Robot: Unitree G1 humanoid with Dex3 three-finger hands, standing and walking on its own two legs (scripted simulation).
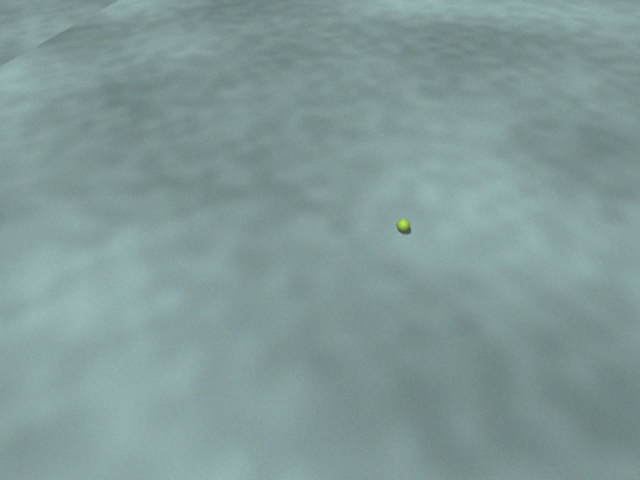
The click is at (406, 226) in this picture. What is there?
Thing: free ball
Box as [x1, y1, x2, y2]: [397, 219, 409, 231]
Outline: 401,219 398,221 397,227 399,230 405,231 408,229 409,223 407,220
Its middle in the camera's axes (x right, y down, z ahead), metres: +0.38 -0.05 +1.69
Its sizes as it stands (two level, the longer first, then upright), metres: 0.056 0.056 0.056
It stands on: the floor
